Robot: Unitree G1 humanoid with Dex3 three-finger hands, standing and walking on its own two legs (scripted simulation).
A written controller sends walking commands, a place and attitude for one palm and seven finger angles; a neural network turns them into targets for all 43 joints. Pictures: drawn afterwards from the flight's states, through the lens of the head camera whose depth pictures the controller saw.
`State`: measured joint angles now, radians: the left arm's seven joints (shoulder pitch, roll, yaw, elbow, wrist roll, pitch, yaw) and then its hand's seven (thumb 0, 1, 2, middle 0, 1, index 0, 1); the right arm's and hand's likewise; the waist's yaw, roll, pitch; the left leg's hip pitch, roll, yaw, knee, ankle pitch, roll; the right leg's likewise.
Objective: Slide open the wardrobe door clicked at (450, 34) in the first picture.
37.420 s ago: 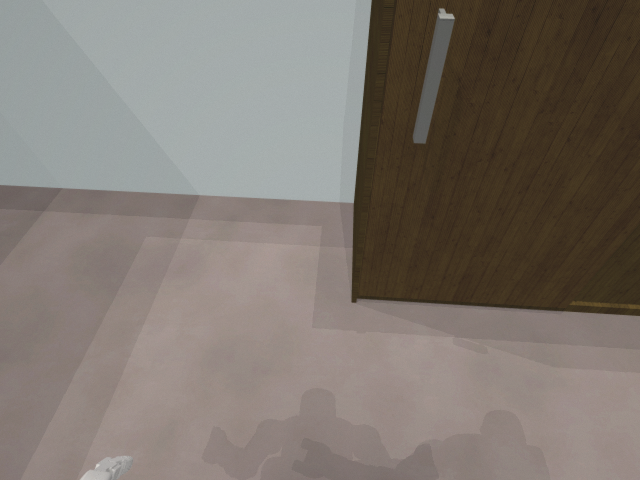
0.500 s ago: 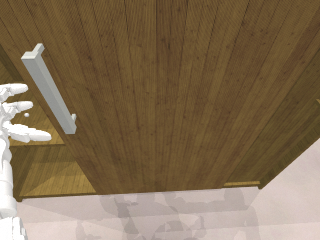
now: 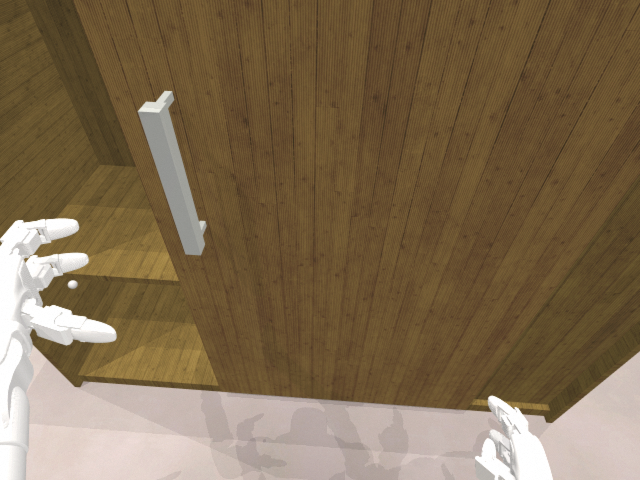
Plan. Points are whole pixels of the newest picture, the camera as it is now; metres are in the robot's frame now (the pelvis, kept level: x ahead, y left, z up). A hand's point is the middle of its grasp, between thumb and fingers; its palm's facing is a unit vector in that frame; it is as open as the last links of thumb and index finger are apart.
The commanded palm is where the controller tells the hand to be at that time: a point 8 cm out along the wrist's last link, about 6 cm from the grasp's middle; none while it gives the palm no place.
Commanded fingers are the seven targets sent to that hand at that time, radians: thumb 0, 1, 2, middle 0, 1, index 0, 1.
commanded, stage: slip the hand off the handle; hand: left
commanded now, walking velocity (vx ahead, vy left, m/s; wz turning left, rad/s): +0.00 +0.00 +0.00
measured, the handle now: (182, 180) +0.48 +0.27 +0.13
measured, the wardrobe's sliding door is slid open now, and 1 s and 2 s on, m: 0.46 0.46 0.46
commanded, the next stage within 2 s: draw the hand back to the body in 0.38 s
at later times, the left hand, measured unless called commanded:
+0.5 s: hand (96, 268) +0.30 +0.31 +0.12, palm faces +0.39 -0.90 -0.18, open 14.7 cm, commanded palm +0.25 +0.34 +0.13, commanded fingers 0.00 -0.55 0.20 -0.25 -1.15 -0.25 -1.15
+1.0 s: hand (74, 303) +0.23 +0.29 +0.15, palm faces +0.16 -0.99 -0.03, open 14.7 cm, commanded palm +0.20 +0.33 +0.16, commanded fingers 0.00 -0.33 0.31 -0.24 -1.02 -0.24 -1.02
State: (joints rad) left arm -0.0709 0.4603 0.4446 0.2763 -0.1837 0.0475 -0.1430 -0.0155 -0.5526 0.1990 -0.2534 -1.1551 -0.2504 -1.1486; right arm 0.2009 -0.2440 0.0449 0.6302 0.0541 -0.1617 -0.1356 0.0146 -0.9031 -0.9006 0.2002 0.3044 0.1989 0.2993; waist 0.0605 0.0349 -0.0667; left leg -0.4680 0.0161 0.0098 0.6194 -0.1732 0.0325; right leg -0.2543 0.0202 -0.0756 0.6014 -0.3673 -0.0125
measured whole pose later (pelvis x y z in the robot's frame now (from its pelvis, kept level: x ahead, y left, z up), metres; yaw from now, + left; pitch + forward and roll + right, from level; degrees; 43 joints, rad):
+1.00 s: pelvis +0.00 +0.00 +0.00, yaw +0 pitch -2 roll -2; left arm 0.10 0.40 0.45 0.02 -0.38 0.04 -0.37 -0.02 -0.54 0.21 -0.25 -1.14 -0.25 -1.14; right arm 0.21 -0.25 0.07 0.62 0.07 -0.29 -0.14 0.02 -0.90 -0.90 0.20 0.30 0.20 0.30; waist 0.09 0.04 -0.04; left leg -0.38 0.01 0.00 0.58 -0.16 0.03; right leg -0.16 0.02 -0.07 0.55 -0.35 -0.01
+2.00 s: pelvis +0.05 -0.02 +0.02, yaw -3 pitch -4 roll +0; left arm 0.46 0.35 0.32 -0.41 -0.09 -0.04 0.09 0.01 0.87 0.89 -0.21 -0.32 -0.21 -0.31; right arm 0.16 -0.22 0.03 0.64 -0.01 -0.08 -0.08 0.02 -0.90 -0.90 0.20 0.30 0.20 0.30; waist 0.09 0.04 0.00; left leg -0.18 0.00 0.03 0.40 -0.16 0.01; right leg 0.03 0.02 -0.02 0.36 -0.32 -0.03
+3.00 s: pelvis -0.07 +0.05 +0.01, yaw +1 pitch -1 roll -5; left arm 0.56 0.43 0.39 -0.56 -0.06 -0.21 0.14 0.01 0.88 0.90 -0.21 -0.31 -0.21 -0.30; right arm 0.20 -0.20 0.01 0.63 0.00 -0.06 -0.08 0.02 -0.90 -0.90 0.20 0.30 0.20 0.30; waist 0.06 0.02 0.00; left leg -0.46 -0.02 0.01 0.56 -0.18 0.03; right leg -0.19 0.07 0.01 0.48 -0.28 0.01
